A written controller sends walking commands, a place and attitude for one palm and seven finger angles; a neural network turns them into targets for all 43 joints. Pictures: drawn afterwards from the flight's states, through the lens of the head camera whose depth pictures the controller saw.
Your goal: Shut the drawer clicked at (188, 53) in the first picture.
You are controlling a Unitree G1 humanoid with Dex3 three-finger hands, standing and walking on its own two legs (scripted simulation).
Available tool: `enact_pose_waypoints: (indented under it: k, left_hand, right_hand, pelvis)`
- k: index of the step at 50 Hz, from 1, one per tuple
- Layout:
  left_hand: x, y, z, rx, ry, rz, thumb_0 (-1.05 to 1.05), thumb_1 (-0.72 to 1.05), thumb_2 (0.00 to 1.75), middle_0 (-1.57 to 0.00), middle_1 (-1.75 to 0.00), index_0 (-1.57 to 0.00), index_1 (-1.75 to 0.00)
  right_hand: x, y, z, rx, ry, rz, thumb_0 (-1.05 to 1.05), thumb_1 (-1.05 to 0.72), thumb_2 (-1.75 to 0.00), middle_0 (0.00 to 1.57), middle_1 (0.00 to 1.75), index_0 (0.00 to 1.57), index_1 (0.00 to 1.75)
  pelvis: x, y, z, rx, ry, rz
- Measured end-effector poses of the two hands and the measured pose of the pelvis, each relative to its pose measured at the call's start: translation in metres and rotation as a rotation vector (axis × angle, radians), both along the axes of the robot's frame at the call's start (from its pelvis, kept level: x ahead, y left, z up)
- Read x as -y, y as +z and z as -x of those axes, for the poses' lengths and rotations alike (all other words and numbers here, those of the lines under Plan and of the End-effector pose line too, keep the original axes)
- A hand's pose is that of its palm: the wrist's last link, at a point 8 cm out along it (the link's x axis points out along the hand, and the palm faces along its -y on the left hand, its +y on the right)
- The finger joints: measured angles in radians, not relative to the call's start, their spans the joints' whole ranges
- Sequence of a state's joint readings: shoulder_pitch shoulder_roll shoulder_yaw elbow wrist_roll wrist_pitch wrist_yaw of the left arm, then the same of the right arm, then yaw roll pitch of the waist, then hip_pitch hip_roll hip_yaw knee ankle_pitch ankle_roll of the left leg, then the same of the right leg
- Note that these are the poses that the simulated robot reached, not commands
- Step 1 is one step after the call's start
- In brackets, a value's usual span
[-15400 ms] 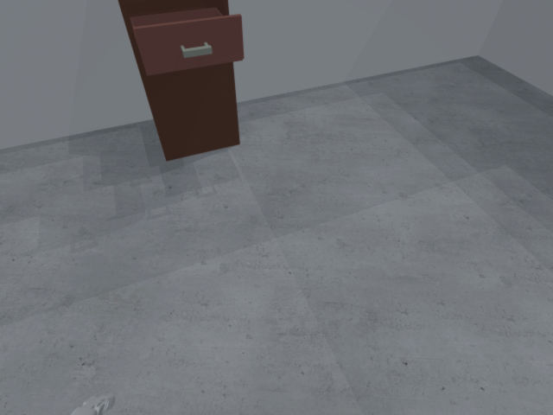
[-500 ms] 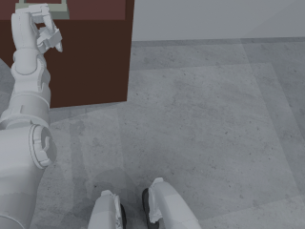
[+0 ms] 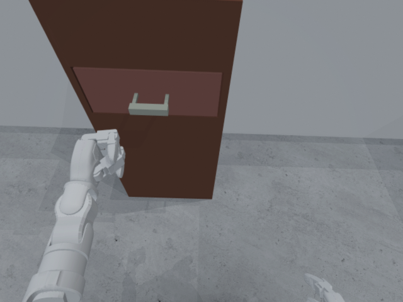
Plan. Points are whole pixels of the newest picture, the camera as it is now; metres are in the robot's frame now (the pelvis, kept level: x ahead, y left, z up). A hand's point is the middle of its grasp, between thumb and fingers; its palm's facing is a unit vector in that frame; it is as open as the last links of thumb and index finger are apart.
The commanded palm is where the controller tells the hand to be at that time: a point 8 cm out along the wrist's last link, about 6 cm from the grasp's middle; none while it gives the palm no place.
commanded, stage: draw the hand back to the body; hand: left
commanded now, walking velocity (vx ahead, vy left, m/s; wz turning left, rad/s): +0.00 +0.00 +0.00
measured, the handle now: (150, 103) +0.62 +0.15 -0.02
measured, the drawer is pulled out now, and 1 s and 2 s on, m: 0.00 0.00 0.00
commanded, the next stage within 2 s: step back with the hand held close in 0.90 s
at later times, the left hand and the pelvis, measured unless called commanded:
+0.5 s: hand (35, 226) +0.21 +0.22 +0.16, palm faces +0.28 -0.92 -0.28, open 3.3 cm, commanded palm +0.16 +0.27 +0.18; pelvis -0.03 +0.00 +0.04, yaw +1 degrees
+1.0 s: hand out of the picture +0.15 +0.23 +0.19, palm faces +0.41 -0.83 -0.36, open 3.3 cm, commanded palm +0.09 +0.27 +0.22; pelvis -0.03 -0.01 +0.04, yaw +1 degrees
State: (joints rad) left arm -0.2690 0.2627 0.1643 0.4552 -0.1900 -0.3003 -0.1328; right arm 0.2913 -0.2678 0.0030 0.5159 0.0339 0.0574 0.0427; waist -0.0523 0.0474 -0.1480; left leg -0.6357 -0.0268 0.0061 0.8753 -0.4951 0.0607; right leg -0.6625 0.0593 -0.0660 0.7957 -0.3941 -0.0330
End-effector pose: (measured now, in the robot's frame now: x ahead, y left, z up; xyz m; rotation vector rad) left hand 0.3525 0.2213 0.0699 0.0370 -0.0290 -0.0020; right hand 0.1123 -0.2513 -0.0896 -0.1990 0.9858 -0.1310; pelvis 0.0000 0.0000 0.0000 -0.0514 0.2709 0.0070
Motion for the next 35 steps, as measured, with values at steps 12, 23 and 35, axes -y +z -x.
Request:
enact_pose_waypoints:
  k: [12,23,35]
  left_hand:
    - [-0.018,0.050,0.084,-0.054,0.137,-0.186,0.02,0.90,0.90,-1.40,-1.60,-1.40,-1.60]
    - [-0.040,0.097,0.162,0.024,0.269,-0.239,0.02,0.90,0.90,-1.40,-1.60,-1.40,-1.60]
    - [-0.053,0.146,0.236,0.132,0.380,-0.370,0.02,0.90,0.90,-1.40,-1.60,-1.40,-1.59]
  right_hand:
    - [-0.034,0.038,-0.044,0.196,0.053,-0.026,0.01,-0.90,-0.90,0.20,0.30,0.20,0.30]
    - [-0.052,0.057,-0.047,0.274,0.135,-0.041,0.01,-0.90,-0.90,0.21,0.30,0.21,0.30]
    - [-0.040,0.059,-0.037,0.302,0.152,-0.025,0.02,-0.90,-0.90,0.21,0.30,0.21,0.30]
  pelvis:
    - [-0.003,0.025,0.016,0.180,0.004,-0.026]
    - [-0.003,0.040,0.025,0.306,0.013,-0.034]
    - [0.003,0.043,0.029,0.350,0.015,-0.035]
